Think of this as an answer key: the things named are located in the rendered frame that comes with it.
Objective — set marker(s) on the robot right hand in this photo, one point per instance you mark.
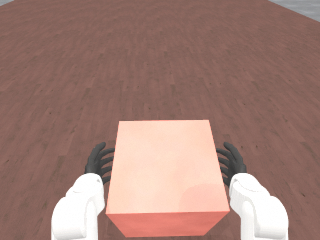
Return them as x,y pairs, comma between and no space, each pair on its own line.
234,163

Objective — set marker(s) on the robot right forearm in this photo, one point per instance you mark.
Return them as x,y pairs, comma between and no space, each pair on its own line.
263,217

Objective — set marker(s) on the carton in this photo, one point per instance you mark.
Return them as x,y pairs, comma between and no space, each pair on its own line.
166,179

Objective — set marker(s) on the robot left forearm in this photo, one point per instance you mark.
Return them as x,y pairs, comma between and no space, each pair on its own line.
75,216

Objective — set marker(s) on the robot left hand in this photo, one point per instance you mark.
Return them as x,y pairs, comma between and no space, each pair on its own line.
94,164

